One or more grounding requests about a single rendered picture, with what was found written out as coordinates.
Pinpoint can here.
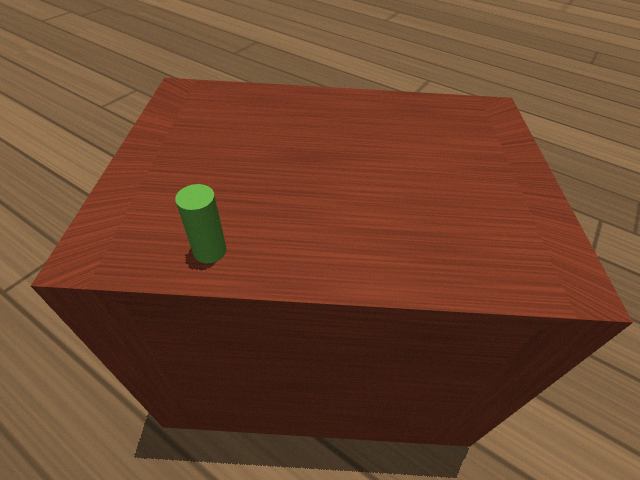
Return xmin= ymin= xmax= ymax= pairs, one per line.
xmin=175 ymin=184 xmax=227 ymax=263

